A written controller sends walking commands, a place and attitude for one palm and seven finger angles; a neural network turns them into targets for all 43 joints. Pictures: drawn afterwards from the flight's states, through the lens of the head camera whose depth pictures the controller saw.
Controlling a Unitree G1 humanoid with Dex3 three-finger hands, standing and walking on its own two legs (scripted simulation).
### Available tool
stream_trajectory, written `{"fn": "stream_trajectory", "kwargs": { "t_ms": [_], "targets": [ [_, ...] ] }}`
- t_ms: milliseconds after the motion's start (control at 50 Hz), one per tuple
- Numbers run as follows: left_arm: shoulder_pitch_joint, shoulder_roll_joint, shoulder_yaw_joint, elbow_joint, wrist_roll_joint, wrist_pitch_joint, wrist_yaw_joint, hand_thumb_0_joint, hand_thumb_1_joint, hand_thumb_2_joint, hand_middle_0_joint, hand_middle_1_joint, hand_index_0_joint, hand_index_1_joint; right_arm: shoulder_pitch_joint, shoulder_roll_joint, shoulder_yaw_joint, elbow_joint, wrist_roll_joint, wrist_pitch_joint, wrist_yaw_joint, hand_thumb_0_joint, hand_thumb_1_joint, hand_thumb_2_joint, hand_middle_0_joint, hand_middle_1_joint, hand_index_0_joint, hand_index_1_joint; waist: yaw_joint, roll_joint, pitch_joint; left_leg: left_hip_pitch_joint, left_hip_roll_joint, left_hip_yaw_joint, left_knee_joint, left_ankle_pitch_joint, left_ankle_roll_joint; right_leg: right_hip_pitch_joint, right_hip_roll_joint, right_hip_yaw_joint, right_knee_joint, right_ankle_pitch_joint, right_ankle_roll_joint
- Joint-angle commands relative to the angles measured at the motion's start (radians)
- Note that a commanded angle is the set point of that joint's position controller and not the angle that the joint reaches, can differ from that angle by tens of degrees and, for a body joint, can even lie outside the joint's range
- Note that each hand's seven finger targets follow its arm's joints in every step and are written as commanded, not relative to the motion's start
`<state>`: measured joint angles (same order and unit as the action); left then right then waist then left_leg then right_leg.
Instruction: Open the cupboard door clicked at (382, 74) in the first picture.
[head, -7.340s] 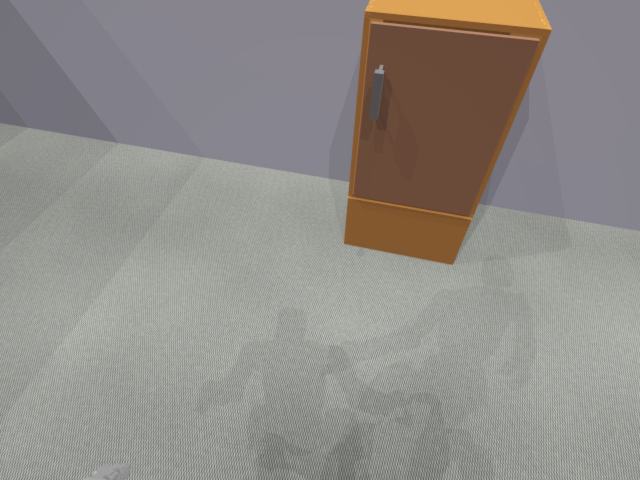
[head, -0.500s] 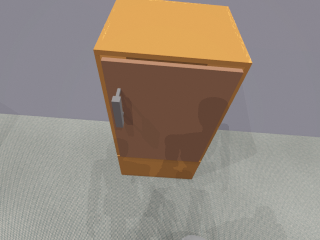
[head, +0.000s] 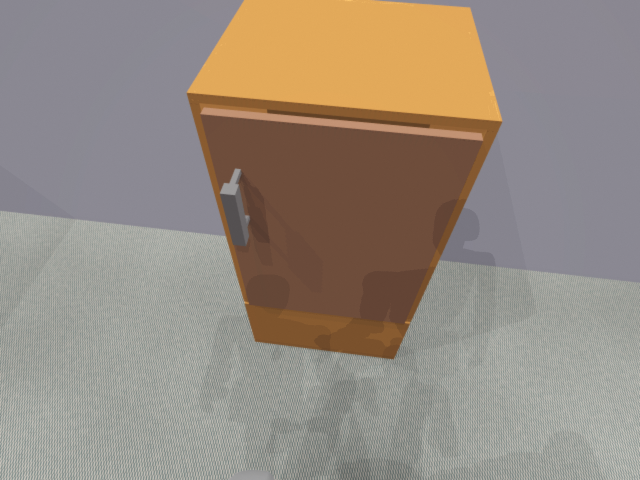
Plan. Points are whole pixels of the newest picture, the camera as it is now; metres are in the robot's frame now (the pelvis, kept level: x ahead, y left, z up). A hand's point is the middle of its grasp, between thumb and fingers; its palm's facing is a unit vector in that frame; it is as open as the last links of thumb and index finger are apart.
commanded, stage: come to a stop and stand still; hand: left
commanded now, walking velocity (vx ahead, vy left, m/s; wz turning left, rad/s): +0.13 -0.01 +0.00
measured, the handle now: (238, 207) +0.54 +0.20 -0.04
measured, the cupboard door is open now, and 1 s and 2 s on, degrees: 0 0 0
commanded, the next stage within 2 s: look again from close up in 0.88 s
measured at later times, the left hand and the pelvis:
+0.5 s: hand out of the picture +0.01 +0.19 -0.17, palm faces -0.05 -0.97 -0.22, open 7.2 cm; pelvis -0.02 +0.02 +0.00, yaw -1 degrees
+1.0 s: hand out of the picture +0.01 +0.17 -0.16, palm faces +0.00 -0.98 -0.22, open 7.3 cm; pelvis +0.00 -0.01 +0.01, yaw -1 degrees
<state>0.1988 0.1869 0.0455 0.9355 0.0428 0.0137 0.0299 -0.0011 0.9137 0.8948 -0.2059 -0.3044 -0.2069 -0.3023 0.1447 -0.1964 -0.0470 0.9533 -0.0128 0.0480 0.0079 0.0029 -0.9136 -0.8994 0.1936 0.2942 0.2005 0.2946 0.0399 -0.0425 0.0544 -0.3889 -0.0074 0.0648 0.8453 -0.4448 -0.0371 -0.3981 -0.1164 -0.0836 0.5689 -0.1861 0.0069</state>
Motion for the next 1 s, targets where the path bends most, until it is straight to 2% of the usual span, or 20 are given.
{"fn": "stream_trajectory", "kwargs": {
  "t_ms": [0,20,40,60,100,140,200,280,320,360,380,400,420,440,480,500,560,640,720,980],
  "targets": [
    [0.016,0.181,0.045,-0.051,-0.016,0.014,0.012,0.000,0.900,0.900,-0.200,-0.300,-0.200,-0.300,0.208,-0.032,-0.002,0.003,0.003,-0.033,-0.008,0.000,-0.900,-0.900,0.200,0.300,0.200,0.300,-0.064,-0.084,-0.124,0.312,-0.006,0.028,-0.409,0.174,0.022,-0.047,-0.110,0.167,-0.130,-0.179,-0.085],
    [0.022,0.120,0.029,-0.060,-0.023,0.021,0.007,0.000,0.900,0.900,-0.200,-0.300,-0.200,-0.300,0.231,-0.095,-0.010,0.001,-0.004,-0.040,-0.015,0.000,-0.900,-0.900,0.200,0.300,0.200,0.300,-0.077,0.122,-0.112,0.330,0.123,-0.135,-0.533,0.078,0.058,-0.123,-0.020,0.092,0.021,-0.279,-0.033],
    [0.024,0.056,0.015,-0.080,-0.024,0.027,0.002,0.000,0.900,0.900,-0.200,-0.300,-0.200,-0.300,0.192,-0.171,-0.025,-0.032,-0.014,-0.038,-0.020,0.000,-0.900,-0.900,0.200,0.300,0.200,0.300,-0.070,0.383,-0.045,0.212,0.319,-0.383,-0.654,0.000,0.139,-0.192,0.077,-0.004,0.203,-0.385,0.025],
    [-0.021,0.074,0.014,-0.085,-0.022,0.027,0.001,0.000,0.900,0.900,-0.200,-0.300,-0.200,-0.300,0.154,-0.181,-0.022,-0.054,-0.023,-0.032,-0.022,0.000,-0.900,-0.900,0.200,0.300,0.200,0.300,-0.077,0.312,0.017,0.052,0.369,-0.427,-0.692,-0.032,0.227,-0.158,0.061,0.073,0.317,-0.347,0.010],
    [0.010,0.069,0.020,-0.029,-0.009,0.017,-0.013,0.000,0.900,0.900,-0.200,-0.300,-0.200,-0.300,0.088,-0.113,0.002,-0.037,-0.025,-0.051,-0.033,0.000,-0.900,-0.900,0.200,0.300,0.200,0.300,-0.030,0.221,0.019,0.051,0.274,-0.322,-0.679,0.009,0.207,-0.111,0.063,0.106,0.423,-0.215,-0.003],
    [0.068,0.062,0.013,0.010,-0.008,0.008,-0.025,0.000,0.900,0.900,-0.200,-0.300,-0.200,-0.300,0.096,-0.090,0.011,-0.034,-0.016,-0.066,-0.035,0.000,-0.900,-0.900,0.200,0.300,0.200,0.300,-0.015,0.167,0.016,0.092,0.234,-0.238,-0.663,0.081,0.188,-0.123,0.073,0.091,0.468,-0.150,-0.003],
    [0.061,0.044,0.004,0.025,-0.013,0.001,-0.026,0.000,0.900,0.900,-0.200,-0.300,-0.200,-0.300,0.178,-0.081,0.012,0.001,-0.015,-0.076,-0.042,0.000,-0.900,-0.900,0.200,0.300,0.200,0.300,-0.046,0.140,0.014,0.187,0.235,-0.224,-0.653,0.201,0.198,-0.120,0.073,0.072,0.401,-0.160,0.006],
    [0.027,0.021,-0.013,0.028,-0.021,-0.004,-0.021,0.000,0.900,0.900,-0.200,-0.300,-0.200,-0.300,0.248,-0.085,0.014,0.044,-0.020,-0.076,-0.050,0.000,-0.900,-0.900,0.200,0.300,0.200,0.300,-0.076,0.145,0.003,0.245,0.264,-0.241,-0.614,0.390,0.212,-0.029,0.073,0.056,0.183,-0.246,0.007],
    [0.044,0.014,-0.017,0.043,-0.028,-0.008,-0.017,0.000,0.900,0.900,-0.200,-0.300,-0.200,-0.300,0.255,-0.095,0.013,0.060,-0.019,-0.072,-0.052,0.000,-0.900,-0.900,0.200,0.300,0.200,0.300,-0.070,0.156,-0.024,0.251,0.265,-0.238,-0.571,0.479,0.209,0.048,0.082,0.053,0.064,-0.260,0.004],
    [0.105,0.017,-0.015,0.075,-0.032,-0.017,-0.012,0.000,0.900,0.900,-0.200,-0.300,-0.200,-0.300,0.247,-0.087,0.017,0.078,-0.010,-0.071,-0.053,0.000,-0.900,-0.900,0.200,0.300,0.200,0.300,-0.037,0.123,-0.066,0.222,0.229,-0.206,-0.500,0.516,0.170,0.194,0.084,0.052,-0.144,-0.106,0.003],
    [0.228,0.055,-0.029,0.150,-0.017,-0.040,0.035,0.000,0.900,0.900,-0.200,-0.300,-0.200,-0.300,0.098,-0.128,0.013,0.030,0.012,-0.084,-0.039,0.000,-0.900,-0.900,0.200,0.300,0.200,0.300,0.027,0.092,-0.003,0.166,0.181,-0.082,-0.281,0.496,0.094,0.148,0.015,0.149,-0.221,0.099,-0.015],
    [0.188,0.090,-0.034,0.111,-0.027,-0.053,0.028,0.000,0.900,0.900,-0.200,-0.300,-0.200,-0.300,0.130,-0.025,0.031,0.002,0.004,-0.071,-0.022,0.000,-0.900,-0.900,0.200,0.300,0.200,0.300,-0.031,-0.013,0.020,0.068,0.083,-0.051,-0.251,0.123,0.054,0.111,-0.063,0.276,-0.301,-0.075,-0.059],
    [0.128,0.099,-0.040,0.089,-0.028,-0.056,0.021,0.000,0.900,0.900,-0.200,-0.300,-0.200,-0.300,0.180,-0.006,0.036,0.015,-0.006,-0.067,-0.018,0.000,-0.900,-0.900,0.200,0.300,0.200,0.300,-0.072,0.035,0.024,0.101,0.061,-0.044,-0.253,0.092,0.045,0.075,-0.087,0.272,-0.290,-0.138,-0.102],
    [0.112,0.121,-0.039,0.081,-0.029,-0.063,0.013,0.000,0.900,0.900,-0.200,-0.300,-0.200,-0.300,0.216,0.005,0.040,0.025,-0.013,-0.066,-0.009,0.000,-0.900,-0.900,0.200,0.300,0.200,0.300,-0.071,0.071,-0.040,0.155,0.049,-0.022,-0.295,0.107,0.040,0.086,-0.079,0.229,-0.261,-0.203,-0.117],
    [0.107,0.086,-0.035,0.090,-0.034,-0.071,0.019,0.000,0.900,0.900,-0.200,-0.300,-0.200,-0.300,0.268,-0.018,0.039,0.058,-0.010,-0.074,-0.014,0.000,-0.900,-0.900,0.200,0.300,0.200,0.300,-0.094,-0.064,-0.139,0.164,0.069,-0.055,-0.301,0.234,0.056,0.201,-0.016,0.190,-0.173,0.012,-0.104],
    [0.102,0.074,-0.040,0.091,-0.036,-0.067,0.019,0.000,0.900,0.900,-0.200,-0.300,-0.200,-0.300,0.272,-0.030,0.037,0.064,-0.007,-0.077,-0.019,0.000,-0.900,-0.900,0.200,0.300,0.200,0.300,-0.086,-0.068,-0.146,0.182,0.079,-0.058,-0.323,0.250,0.060,0.204,-0.010,0.178,-0.155,0.029,-0.093],
    [0.111,0.062,-0.042,0.098,-0.033,-0.059,0.018,0.000,0.900,0.900,-0.200,-0.300,-0.200,-0.300,0.252,-0.028,0.045,0.080,-0.006,-0.084,-0.028,0.000,-0.900,-0.900,0.200,0.300,0.200,0.300,-0.066,0.066,-0.042,0.162,0.107,-0.087,-0.375,0.347,0.070,0.170,0.023,0.148,-0.112,0.067,-0.074],
    [0.134,0.058,-0.044,0.119,-0.032,-0.057,0.018,0.000,0.900,0.900,-0.200,-0.300,-0.200,-0.300,0.235,-0.016,0.050,0.100,-0.003,-0.080,-0.034,0.000,-0.900,-0.900,0.200,0.300,0.200,0.300,-0.053,0.007,0.044,0.144,0.104,-0.079,-0.410,0.316,0.067,0.151,0.018,0.157,-0.147,0.094,-0.067],
    [0.136,0.067,-0.042,0.121,-0.035,-0.054,0.017,0.000,0.900,0.900,-0.200,-0.300,-0.200,-0.300,0.233,-0.024,0.051,0.119,-0.003,-0.078,-0.036,0.000,-0.900,-0.900,0.200,0.300,0.200,0.300,-0.054,0.012,0.047,0.165,0.101,-0.079,-0.432,0.294,0.065,0.149,0.022,0.166,-0.163,0.055,-0.064],
    [0.151,0.096,-0.034,0.134,-0.031,-0.058,0.014,0.000,0.900,0.900,-0.200,-0.300,-0.200,-0.300,0.176,-0.048,0.048,0.141,0.001,-0.078,-0.042,0.000,-0.900,-0.900,0.200,0.300,0.200,0.300,-0.048,0.029,-0.003,0.224,0.107,-0.060,-0.432,0.341,0.057,0.205,0.002,0.173,-0.180,0.224,-0.063]
  ]
}}
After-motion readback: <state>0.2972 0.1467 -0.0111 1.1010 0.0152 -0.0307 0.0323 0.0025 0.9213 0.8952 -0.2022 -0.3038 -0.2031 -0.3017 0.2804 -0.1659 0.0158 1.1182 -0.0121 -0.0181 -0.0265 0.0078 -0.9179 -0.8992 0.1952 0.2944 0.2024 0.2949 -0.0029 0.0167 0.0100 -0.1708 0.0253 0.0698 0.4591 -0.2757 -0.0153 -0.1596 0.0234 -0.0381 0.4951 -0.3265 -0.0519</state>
